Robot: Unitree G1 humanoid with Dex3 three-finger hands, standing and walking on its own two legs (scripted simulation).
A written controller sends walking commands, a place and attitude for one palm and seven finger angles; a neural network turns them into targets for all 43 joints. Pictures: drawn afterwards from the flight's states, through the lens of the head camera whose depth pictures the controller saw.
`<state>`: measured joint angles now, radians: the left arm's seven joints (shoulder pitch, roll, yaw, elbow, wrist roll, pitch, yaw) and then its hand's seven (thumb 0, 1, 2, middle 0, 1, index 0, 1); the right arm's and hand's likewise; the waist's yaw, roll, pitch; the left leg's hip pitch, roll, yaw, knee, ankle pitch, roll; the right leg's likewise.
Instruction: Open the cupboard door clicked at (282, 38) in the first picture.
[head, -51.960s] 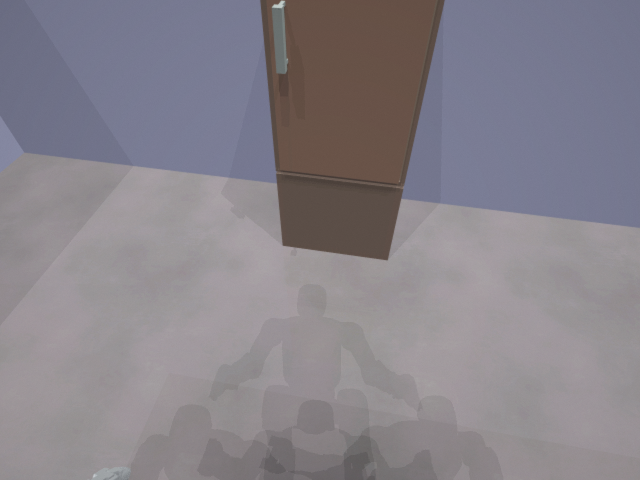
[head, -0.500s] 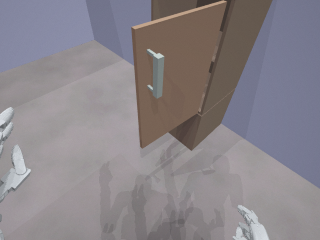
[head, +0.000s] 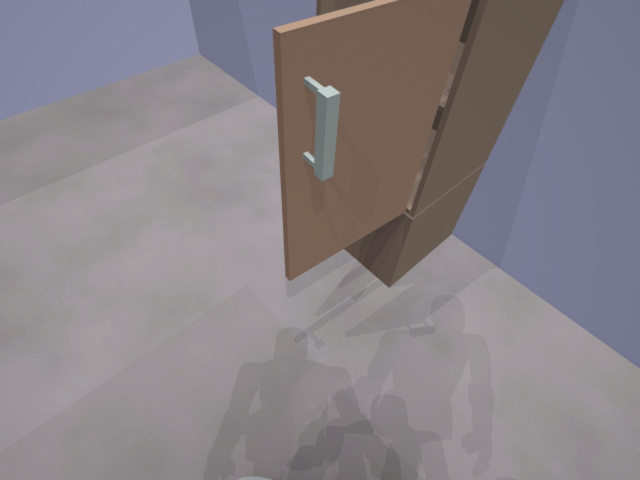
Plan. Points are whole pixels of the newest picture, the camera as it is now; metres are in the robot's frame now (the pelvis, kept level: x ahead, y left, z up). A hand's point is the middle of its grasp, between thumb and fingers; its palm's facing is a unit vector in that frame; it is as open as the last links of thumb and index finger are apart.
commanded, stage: let the arm hang, fingers relaxed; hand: left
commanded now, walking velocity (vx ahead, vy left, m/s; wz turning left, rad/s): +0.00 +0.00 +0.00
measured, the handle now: (317, 130) +0.60 +0.05 +0.10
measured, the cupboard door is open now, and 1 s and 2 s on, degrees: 85 85 85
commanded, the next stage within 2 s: look to check the result in 0.64 s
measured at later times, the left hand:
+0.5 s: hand out of the picture +0.08 +0.20 -0.16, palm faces +0.00 -0.96 -0.28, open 7.4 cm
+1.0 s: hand out of the picture +0.11 +0.22 -0.15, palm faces -0.03 -0.94 -0.33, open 7.4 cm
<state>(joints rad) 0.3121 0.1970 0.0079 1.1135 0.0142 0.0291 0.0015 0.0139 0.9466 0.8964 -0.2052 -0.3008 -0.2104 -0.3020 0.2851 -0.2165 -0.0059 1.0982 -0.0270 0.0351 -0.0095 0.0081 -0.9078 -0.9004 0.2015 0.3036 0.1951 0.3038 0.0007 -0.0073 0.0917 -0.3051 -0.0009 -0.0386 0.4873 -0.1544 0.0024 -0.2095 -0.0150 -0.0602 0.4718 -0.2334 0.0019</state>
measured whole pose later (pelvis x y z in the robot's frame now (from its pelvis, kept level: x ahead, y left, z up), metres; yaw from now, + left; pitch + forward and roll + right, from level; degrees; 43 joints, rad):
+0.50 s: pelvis +0.02 -0.01 +0.00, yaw -1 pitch -2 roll +0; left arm 0.14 0.23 0.03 1.11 0.01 -0.01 0.01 0.01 0.90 0.90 -0.20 -0.30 -0.21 -0.30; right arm 0.16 -0.25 -0.02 1.13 -0.03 0.00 -0.01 0.00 -0.91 -0.90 0.20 0.30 0.20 0.30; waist -0.01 0.03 0.06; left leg -0.23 0.00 -0.03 0.41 -0.14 -0.01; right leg -0.16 -0.02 -0.05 0.44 -0.24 0.00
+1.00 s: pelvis +0.04 -0.02 +0.01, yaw -1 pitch -2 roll +0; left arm 0.12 0.29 0.02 1.14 0.01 -0.01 0.00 0.01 0.90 0.90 -0.20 -0.30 -0.21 -0.30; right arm 0.10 -0.31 -0.01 1.13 -0.02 0.00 -0.01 0.00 -0.91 -0.90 0.20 0.30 0.20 0.30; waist -0.01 0.03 0.09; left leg -0.16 0.01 -0.02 0.33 -0.14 -0.02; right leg -0.08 0.00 -0.05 0.34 -0.23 -0.01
